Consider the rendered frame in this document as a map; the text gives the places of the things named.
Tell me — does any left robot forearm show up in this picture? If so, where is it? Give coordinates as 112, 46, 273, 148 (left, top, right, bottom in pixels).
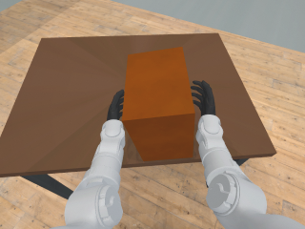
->
64, 119, 126, 223

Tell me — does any carton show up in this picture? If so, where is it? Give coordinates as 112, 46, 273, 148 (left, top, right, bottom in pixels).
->
122, 47, 195, 161

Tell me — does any robot right hand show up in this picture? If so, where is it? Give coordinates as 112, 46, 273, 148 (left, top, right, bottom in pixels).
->
191, 80, 216, 116

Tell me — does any robot right upper arm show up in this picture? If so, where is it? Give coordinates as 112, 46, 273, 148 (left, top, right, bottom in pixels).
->
206, 173, 305, 229

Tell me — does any robot left hand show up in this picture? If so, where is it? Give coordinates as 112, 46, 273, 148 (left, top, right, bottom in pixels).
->
107, 89, 125, 121

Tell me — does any right robot forearm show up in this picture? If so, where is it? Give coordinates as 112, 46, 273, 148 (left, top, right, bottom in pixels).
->
195, 114, 252, 187

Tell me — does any table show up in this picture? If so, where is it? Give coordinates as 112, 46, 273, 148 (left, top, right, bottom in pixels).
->
0, 32, 276, 199

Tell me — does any robot left upper arm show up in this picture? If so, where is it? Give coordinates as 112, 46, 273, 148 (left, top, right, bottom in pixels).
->
49, 183, 123, 229

